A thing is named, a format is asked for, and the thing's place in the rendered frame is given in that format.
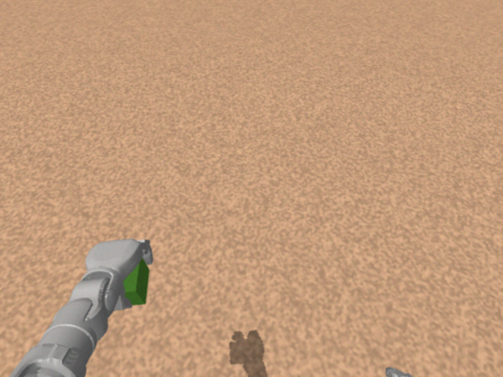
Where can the left robot arm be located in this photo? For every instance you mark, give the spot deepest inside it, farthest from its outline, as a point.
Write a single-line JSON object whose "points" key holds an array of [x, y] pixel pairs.
{"points": [[71, 339]]}

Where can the left robot hand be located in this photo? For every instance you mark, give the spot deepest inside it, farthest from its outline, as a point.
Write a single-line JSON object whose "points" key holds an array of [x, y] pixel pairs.
{"points": [[123, 256]]}

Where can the cube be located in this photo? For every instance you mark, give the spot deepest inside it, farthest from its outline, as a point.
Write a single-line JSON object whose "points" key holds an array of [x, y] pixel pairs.
{"points": [[136, 284]]}

